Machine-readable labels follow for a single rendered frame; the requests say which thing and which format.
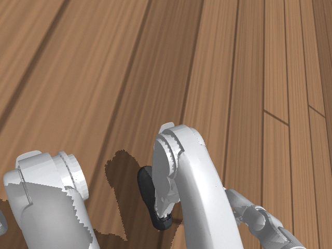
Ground right robot arm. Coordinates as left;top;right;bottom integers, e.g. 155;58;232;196
242;205;306;249

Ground right robot foot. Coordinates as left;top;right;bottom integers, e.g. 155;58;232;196
137;165;173;230

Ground right robot hand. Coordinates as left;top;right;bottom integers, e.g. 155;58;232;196
224;188;254;226

